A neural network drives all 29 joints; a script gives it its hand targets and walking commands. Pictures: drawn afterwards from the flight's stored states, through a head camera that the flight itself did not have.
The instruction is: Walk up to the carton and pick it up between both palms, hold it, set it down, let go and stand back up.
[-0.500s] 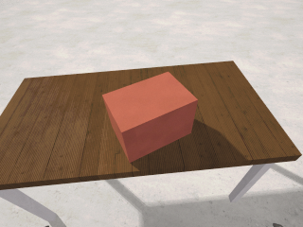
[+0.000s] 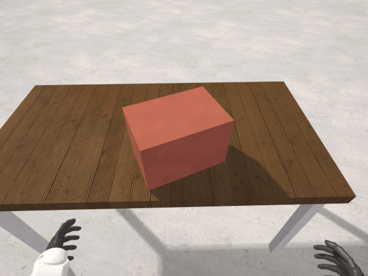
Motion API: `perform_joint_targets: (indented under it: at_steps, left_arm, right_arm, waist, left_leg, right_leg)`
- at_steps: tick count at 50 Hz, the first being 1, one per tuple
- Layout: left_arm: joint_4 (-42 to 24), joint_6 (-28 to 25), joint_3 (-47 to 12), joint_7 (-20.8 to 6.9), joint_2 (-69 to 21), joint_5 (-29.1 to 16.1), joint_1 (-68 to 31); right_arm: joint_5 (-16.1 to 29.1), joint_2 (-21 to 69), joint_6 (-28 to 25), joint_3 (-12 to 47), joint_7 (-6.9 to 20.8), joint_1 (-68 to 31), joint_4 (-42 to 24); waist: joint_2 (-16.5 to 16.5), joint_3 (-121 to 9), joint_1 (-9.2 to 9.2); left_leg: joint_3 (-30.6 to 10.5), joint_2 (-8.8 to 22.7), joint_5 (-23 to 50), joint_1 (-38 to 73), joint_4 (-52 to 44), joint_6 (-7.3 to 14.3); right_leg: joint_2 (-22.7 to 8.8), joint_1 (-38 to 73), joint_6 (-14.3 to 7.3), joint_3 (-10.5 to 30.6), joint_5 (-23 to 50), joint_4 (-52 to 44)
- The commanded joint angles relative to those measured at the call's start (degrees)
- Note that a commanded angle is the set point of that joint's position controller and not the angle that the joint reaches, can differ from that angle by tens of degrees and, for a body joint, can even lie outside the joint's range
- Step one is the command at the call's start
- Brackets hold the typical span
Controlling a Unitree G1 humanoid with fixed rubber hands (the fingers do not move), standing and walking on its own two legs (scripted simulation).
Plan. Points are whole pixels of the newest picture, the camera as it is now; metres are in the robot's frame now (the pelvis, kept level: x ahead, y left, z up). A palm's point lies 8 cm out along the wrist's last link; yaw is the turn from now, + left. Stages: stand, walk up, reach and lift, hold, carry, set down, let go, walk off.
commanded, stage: reach and lift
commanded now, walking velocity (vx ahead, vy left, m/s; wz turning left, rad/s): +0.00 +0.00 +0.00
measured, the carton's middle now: (176, 136) +0.54 +0.05 -0.04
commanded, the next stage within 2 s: none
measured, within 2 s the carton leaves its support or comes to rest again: neither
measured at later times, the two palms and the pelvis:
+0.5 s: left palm (70, 243) +0.21 +0.27 -0.04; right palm (332, 253) +0.20 -0.29 -0.04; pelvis +0.02 +0.01 +0.01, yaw -1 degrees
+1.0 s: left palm (79, 240) +0.21 +0.25 -0.02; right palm (332, 225) +0.25 -0.31 -0.02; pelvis +0.04 +0.00 +0.00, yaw +0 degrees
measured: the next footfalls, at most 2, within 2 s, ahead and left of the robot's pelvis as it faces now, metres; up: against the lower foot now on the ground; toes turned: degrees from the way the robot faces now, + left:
none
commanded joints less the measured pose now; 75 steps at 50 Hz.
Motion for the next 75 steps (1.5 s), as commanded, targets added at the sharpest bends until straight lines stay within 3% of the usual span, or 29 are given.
perform_joint_targets:
  at_steps: [1, 6, 13, 24, 32, 40, 49, 59, 66, 75]
  left_arm:
    - [-8.71, -3.06, 1.85, 0.29, 10.06, -2.44, -9.87]
    - [-7.65, -4.83, 1.51, 0.14, 9.39, -3.56, -7.23]
    - [-6.89, -9.11, 1.5, 0.77, 5.38, -4.8, -3.08]
    - [-9.18, -18.78, -0.12, 5.15, -2.09, -3.91, 2.64]
    - [-10.46, -22.84, -0.62, 6.39, -5.18, -3.59, 5.17]
    - [-10.8, -25.59, -1.56, 6.73, -7.1, -5.82, 5.96]
    - [-10.25, -30.27, -1.27, 7.96, -6.8, -7.34, 1.82]
    - [-9.21, -33.37, -2.02, 9.47, -9.98, -8.03, 0.12]
    - [-11.2, -35.65, -3.5, 10.74, -12.45, -8.2, -0.38]
    - [-14.29, -37.29, -6.54, 12.54, -15.76, -8.95, -1.64]
  right_arm:
    - [-1.03, -5.93, -0.28, -3.21, -0.9, -3.94, -10.47]
    - [-0.25, -6.38, -0.48, -2.41, -1.21, -2.84, -8.89]
    - [1.84, -7.95, -2.88, -0.43, 0.46, -3.95, -8.29]
    - [8.19, -12.4, -10.39, 2.49, 5.21, -4.74, -1.94]
    - [13.14, -15.2, -14.26, 5.45, 6.39, -6.57, 2.47]
    - [16.58, -18.0, -16.69, 6.65, 7.51, -9.08, 5.84]
    - [21.67, -19.65, -21.01, 10.0, 9.35, -14.91, 8.83]
    - [28.4, -23.32, -25.39, 13.6, 12.07, -19.49, 15.36]
    - [32.23, -24.74, -29.05, 16.86, 13.54, -22.89, 17.4]
    - [34.48, -26.98, -31.88, 17.48, 14.76, -27.24, 20.38]
  waist:
    - [-2.98, -4.16, -0.46]
    - [-1.4, -4.51, -0.56]
    - [-1.33, -6.55, 0.56]
    - [2.87, -13.28, 2.43]
    - [1.67, -13.13, 3.4]
    - [-2.08, -11.64, 3.3]
    - [-3.44, -15.43, 4.2]
    - [-3.18, -16.62, 3.88]
    - [-4.43, -19.07, 5.18]
    - [-3.34, -22.91, 5.37]
  left_leg:
    - [0.69, -2.4, -4.04, 4.49, 0.14, 1.64]
    - [-0.53, -2.39, -1.44, 3.65, -1.2, 1.18]
    - [-1.0, -2.18, 3.87, 2.93, -5.93, 1.2]
    - [-2.09, -1.37, 12.21, 6.65, -6.58, 0.37]
    - [-3.0, -2.42, 15.12, 6.23, -5.51, 0.88]
    - [-2.64, -2.59, 10.91, 3.56, -5.22, 1.86]
    - [-1.82, -3.36, 5.65, -3.76, -2.73, 2.99]
    - [-2.88, -3.1, 7.9, -6.5, 0.67, 2.81]
    - [-2.8, -2.63, 9.18, -8.6, 3.81, 2.85]
    - [-3.6, -2.19, 12.76, -6.13, 5.76, 2.6]
  right_leg:
    - [-5.66, -11.35, 0.86, 8.9, -9.49, -11.57]
    - [-4.95, -9.58, 1.74, 7.5, -3.13, -11.3]
    - [-1.47, -5.19, 2.85, 3.08, 9.43, -10.67]
    - [1.69, -5.69, -0.07, 2.31, 12.68, -10.6]
    - [2.1, -5.81, -0.84, 3.32, 18.23, -10.47]
    - [1.42, -7.38, -0.81, 4.17, 16.54, -10.33]
    - [0.13, -6.42, -0.33, 6.77, 14.04, -7.54]
    - [0.22, -9.33, -1.0, 7.72, 14.0, -5.89]
    - [0.09, -9.67, -1.48, 8.43, 16.99, -3.7]
    - [1.17, -13.54, -2.58, 6.86, 16.87, -1.99]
